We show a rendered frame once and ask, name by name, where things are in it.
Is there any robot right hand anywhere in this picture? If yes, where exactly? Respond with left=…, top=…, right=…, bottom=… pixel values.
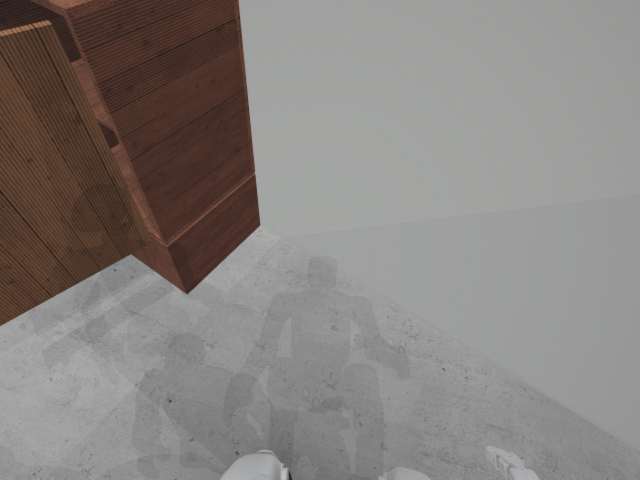
left=484, top=446, right=539, bottom=480

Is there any left robot thigh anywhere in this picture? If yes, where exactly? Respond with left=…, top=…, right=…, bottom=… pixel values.
left=219, top=454, right=289, bottom=480

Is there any left robot shin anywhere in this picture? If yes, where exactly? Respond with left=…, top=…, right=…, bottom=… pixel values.
left=257, top=450, right=280, bottom=462

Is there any cupboard door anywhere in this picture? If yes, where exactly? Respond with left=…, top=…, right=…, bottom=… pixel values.
left=0, top=20, right=153, bottom=326

